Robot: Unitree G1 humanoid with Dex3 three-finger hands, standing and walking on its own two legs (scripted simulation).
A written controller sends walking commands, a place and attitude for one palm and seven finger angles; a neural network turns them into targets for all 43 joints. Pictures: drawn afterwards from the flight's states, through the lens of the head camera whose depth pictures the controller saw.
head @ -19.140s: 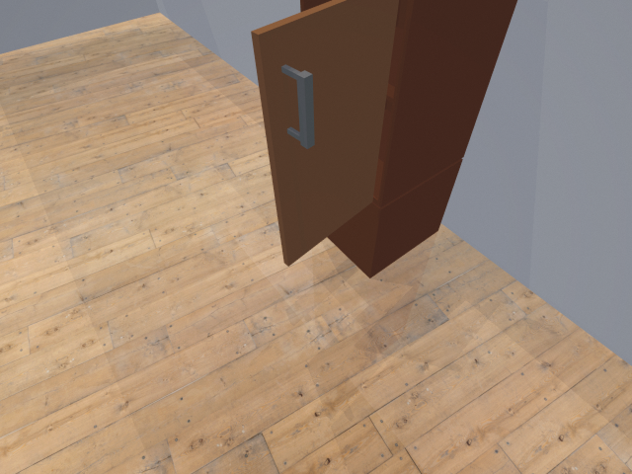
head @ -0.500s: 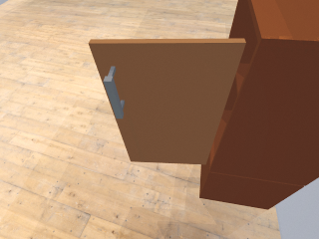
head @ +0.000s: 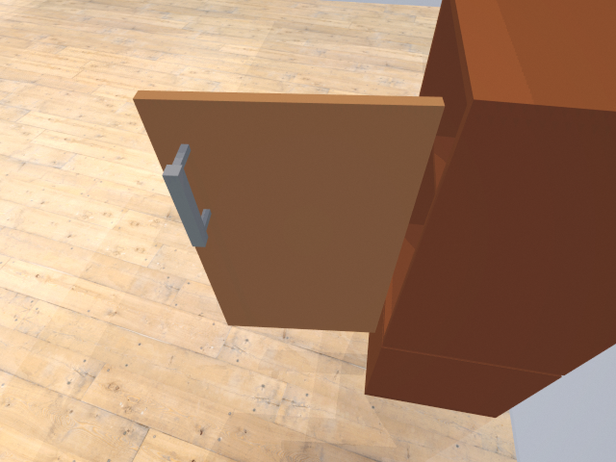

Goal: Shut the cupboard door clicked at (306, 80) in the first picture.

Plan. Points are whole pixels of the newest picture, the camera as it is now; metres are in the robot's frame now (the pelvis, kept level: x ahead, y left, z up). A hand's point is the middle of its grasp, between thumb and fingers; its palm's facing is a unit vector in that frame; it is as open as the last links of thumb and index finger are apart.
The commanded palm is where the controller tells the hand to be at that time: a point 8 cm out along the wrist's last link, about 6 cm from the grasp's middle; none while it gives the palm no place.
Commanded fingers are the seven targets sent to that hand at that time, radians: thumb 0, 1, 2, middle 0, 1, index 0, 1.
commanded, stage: raise the hand and make a fist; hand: left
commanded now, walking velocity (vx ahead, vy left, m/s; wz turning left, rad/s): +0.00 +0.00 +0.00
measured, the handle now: (191, 198) +0.41 +0.18 +0.12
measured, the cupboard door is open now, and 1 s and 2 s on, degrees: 97 97 97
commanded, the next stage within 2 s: bring the fist close to the handle in 1.92 s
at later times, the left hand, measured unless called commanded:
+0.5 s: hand out of the picture +0.11 +0.22 -0.02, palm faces +0.09 -1.00 -0.03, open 5.8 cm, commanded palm +0.11 +0.26 -0.01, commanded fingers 0.00 0.90 0.90 -0.66 -0.80 -0.66 -0.80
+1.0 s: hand (105, 421) +0.16 +0.23 +0.04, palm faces -0.01 -1.00 -0.05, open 3.6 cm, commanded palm +0.13 +0.28 +0.06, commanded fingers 0.00 0.90 0.90 -1.12 -1.30 -1.12 -1.30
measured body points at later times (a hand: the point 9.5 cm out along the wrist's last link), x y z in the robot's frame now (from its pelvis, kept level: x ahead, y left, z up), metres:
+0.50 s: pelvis -0.07 -0.01 -0.08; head -0.02 -0.01 +0.37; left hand +0.10 +0.27 -0.02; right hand +0.16 -0.25 -0.13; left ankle -0.04 +0.14 -0.74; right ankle -0.02 -0.10 -0.74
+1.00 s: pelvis -0.06 +0.05 -0.05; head -0.04 +0.05 +0.40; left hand +0.15 +0.28 +0.04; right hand +0.10 -0.18 -0.12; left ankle -0.04 +0.15 -0.74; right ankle -0.02 -0.10 -0.74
